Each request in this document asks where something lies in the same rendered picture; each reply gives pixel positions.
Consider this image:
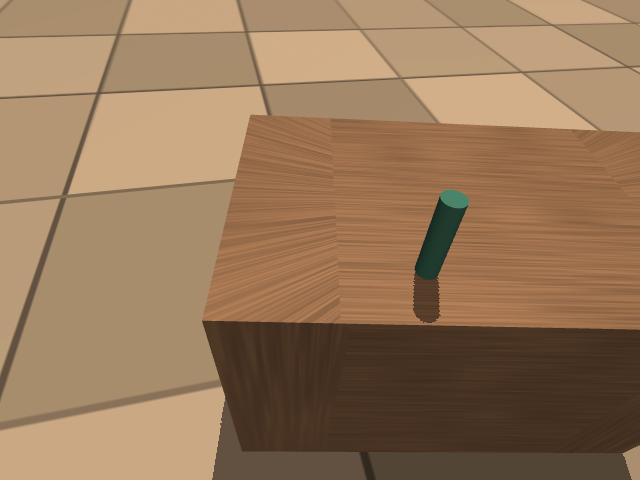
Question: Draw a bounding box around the can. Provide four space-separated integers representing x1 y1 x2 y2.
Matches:
415 190 469 280

